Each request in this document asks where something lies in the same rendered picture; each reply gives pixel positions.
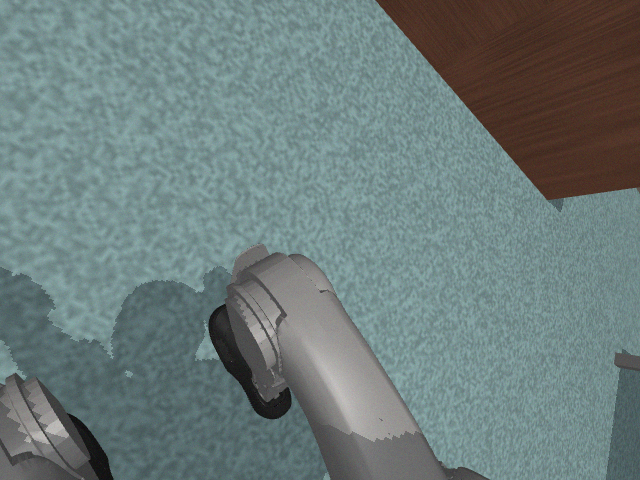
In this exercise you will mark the right robot foot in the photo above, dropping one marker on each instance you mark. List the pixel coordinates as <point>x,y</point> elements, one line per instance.
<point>224,342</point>

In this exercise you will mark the left robot foot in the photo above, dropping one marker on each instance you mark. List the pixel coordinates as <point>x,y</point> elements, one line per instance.
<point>99,460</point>

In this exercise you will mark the right robot hand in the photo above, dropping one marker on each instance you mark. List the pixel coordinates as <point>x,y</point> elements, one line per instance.
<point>461,473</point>

